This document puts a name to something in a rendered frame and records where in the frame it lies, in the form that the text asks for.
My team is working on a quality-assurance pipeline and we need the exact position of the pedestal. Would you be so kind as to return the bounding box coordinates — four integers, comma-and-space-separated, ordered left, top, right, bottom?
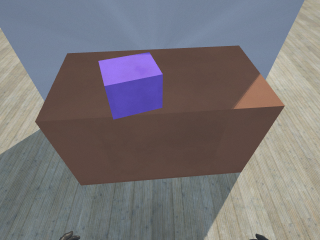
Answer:
35, 45, 285, 186

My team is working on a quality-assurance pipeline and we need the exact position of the carton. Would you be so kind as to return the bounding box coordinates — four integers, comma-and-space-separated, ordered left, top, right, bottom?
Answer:
98, 52, 163, 120

